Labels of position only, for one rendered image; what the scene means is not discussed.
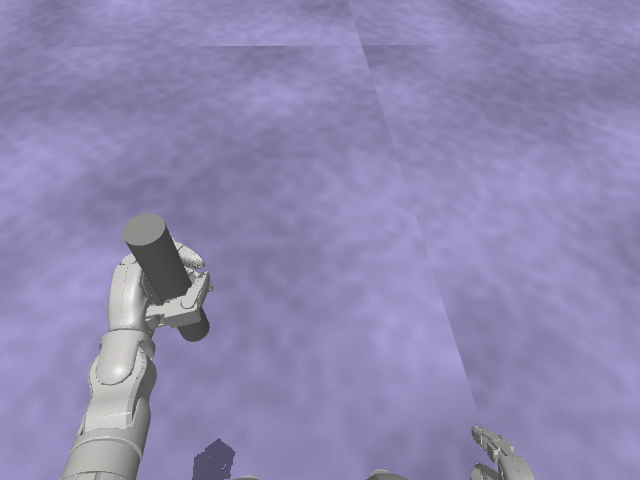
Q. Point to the left robot hand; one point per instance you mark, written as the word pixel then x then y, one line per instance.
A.
pixel 134 304

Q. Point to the can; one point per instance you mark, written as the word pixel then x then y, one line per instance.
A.
pixel 150 242

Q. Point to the left robot arm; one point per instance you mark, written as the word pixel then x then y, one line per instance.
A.
pixel 110 442

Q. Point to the right robot hand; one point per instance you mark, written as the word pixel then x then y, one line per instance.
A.
pixel 500 451

